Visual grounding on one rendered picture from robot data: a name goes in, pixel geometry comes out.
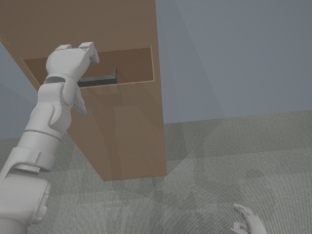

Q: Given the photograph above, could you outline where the right robot hand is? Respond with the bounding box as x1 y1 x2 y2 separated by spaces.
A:
230 204 268 234

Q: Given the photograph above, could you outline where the robot left forearm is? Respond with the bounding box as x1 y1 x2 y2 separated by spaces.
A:
0 73 78 186

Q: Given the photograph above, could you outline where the handle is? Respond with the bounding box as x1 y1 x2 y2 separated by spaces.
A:
77 67 118 88

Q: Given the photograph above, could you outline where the left robot hand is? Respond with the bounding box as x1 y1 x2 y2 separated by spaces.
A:
46 42 99 116

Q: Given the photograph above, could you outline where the drawer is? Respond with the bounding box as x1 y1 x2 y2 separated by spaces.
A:
23 46 154 88

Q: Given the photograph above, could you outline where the cabinet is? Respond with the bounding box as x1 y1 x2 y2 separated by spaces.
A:
0 0 167 181

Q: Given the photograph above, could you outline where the robot left upper arm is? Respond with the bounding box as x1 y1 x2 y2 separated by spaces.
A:
0 173 52 234

